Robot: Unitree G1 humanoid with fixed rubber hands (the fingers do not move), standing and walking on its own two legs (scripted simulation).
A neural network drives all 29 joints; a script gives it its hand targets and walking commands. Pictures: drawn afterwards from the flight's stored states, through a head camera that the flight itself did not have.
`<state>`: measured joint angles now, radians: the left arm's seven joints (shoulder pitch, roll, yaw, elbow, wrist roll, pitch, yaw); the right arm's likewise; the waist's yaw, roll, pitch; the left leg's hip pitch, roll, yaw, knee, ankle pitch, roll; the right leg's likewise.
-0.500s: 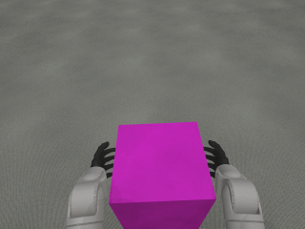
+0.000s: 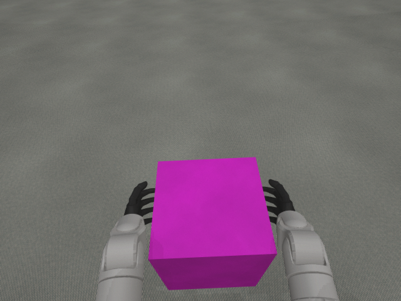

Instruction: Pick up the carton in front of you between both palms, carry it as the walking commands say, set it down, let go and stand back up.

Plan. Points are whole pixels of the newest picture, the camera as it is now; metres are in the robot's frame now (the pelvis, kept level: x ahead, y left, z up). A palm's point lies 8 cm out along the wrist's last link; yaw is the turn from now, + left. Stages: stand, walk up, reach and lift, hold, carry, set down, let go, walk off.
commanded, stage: carry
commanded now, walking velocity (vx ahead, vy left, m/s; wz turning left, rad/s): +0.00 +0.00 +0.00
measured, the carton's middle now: (209, 227) +0.31 +0.00 -0.04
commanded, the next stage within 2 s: hold in 0.86 s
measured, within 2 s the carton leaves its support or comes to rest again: neither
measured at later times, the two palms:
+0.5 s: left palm (132, 233) +0.26 +0.15 +0.04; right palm (291, 230) +0.26 -0.15 +0.04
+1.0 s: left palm (142, 239) +0.25 +0.13 +0.04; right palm (305, 245) +0.23 -0.17 +0.04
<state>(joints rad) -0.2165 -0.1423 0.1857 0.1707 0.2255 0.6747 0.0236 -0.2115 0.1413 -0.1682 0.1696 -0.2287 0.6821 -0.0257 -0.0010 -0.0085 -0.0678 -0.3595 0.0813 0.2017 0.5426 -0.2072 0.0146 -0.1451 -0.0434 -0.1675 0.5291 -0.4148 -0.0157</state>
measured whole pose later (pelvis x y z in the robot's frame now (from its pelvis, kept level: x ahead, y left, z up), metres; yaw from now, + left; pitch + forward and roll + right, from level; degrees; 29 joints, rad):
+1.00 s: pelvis -0.04 +0.00 +0.01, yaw -7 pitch -4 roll +0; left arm -0.16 -0.13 0.17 0.10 0.23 0.71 0.03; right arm -0.21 0.14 -0.14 0.20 -0.24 0.68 -0.01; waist 0.02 -0.02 0.05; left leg -0.20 0.04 -0.01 0.39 -0.11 -0.02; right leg -0.06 0.02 -0.07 0.42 -0.29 -0.04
